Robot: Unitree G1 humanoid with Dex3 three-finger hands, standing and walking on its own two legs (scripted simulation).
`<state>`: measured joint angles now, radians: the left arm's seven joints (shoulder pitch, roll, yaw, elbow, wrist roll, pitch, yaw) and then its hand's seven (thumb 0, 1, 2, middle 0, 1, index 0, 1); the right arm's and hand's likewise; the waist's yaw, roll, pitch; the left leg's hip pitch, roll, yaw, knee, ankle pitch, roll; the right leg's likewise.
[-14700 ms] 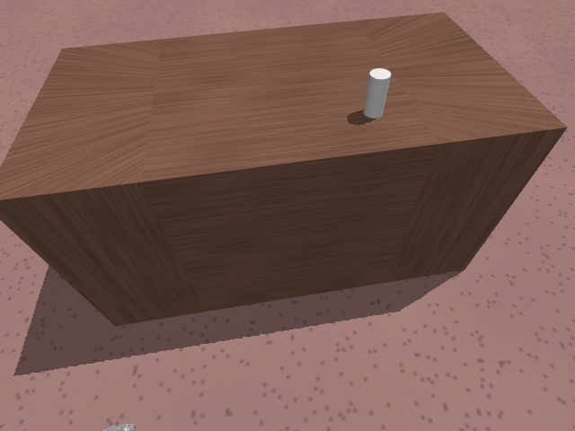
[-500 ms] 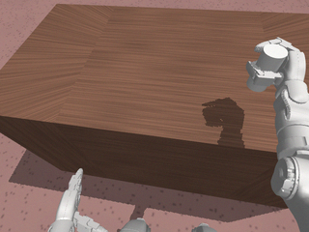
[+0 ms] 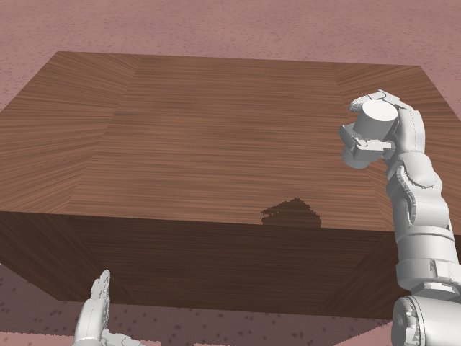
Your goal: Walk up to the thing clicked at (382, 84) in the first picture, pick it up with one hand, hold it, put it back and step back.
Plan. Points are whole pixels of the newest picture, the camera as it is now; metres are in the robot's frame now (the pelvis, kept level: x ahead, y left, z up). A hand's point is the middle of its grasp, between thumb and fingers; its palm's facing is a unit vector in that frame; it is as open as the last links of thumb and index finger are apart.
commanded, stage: lift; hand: right
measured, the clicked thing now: (366, 136) +0.41 -0.18 +0.16
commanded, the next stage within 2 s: hold in 0.58 s
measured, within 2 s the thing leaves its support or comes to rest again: neither
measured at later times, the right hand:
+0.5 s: hand (381, 138) +0.35 -0.17 +0.21, palm faces +0.09 +1.00 -0.02, open 6.9 cm
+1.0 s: hand (389, 130) +0.34 -0.17 +0.23, palm faces +0.08 +1.00 -0.03, open 6.9 cm
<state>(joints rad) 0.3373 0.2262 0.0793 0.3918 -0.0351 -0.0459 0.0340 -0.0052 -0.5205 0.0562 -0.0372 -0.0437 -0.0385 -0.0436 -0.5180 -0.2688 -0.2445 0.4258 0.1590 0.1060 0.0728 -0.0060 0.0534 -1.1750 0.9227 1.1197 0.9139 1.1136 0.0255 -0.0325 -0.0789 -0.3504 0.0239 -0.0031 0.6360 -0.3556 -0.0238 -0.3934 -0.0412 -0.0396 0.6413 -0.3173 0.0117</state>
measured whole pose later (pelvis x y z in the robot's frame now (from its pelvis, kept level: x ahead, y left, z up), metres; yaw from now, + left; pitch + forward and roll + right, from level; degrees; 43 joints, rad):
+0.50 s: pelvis -0.01 +0.00 +0.01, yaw -1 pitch -1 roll +0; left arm 0.27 0.23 0.09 0.55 -0.04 -0.12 0.05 -0.01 -0.52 0.05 -0.03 -0.04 -0.03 -0.04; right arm -0.39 -0.26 -0.24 0.13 0.20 0.32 0.08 -0.01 0.05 -1.17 0.92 1.12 0.91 1.11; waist 0.01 -0.05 -0.05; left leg -0.23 0.03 0.01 0.55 -0.31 -0.02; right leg -0.28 -0.03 -0.03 0.55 -0.26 0.01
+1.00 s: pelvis +0.00 +0.01 +0.01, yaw -1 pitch -1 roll +0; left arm 0.24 0.24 0.10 0.62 -0.04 -0.15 0.04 -0.01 -0.52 0.05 -0.04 -0.05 -0.04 -0.04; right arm -0.35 -0.27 -0.28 -0.03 0.22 0.45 0.11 -0.01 0.05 -1.17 0.92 1.12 0.91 1.12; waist 0.00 -0.06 -0.05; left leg -0.18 0.03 0.02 0.51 -0.31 -0.02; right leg -0.22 -0.03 -0.02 0.50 -0.26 0.02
